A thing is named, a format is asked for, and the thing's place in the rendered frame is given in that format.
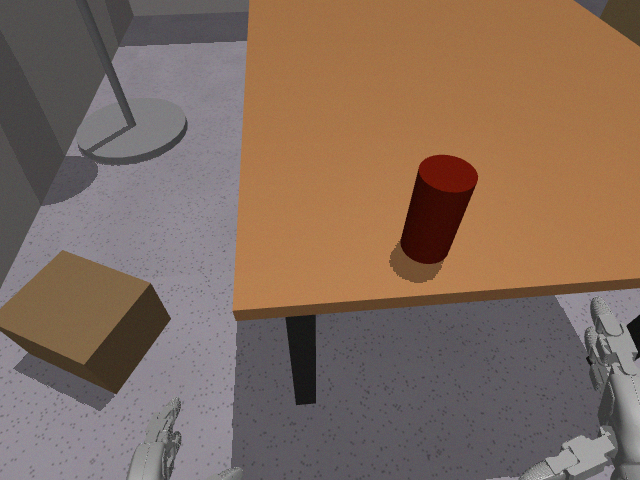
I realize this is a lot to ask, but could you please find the left robot hand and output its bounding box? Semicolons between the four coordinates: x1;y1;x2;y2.
126;397;243;480

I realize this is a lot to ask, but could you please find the right robot arm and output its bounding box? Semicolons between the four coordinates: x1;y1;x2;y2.
610;462;640;480

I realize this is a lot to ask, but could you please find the coat stand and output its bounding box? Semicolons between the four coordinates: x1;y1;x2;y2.
76;0;188;164

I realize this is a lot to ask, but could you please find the right robot hand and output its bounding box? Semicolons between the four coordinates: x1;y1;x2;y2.
518;296;640;480

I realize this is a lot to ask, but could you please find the table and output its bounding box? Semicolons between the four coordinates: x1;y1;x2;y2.
232;0;640;405

